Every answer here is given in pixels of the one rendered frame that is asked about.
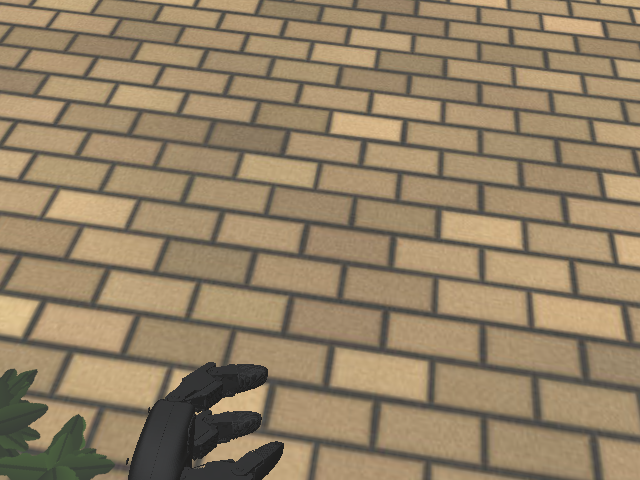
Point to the left robot hand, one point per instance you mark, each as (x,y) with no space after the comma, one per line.
(173,434)

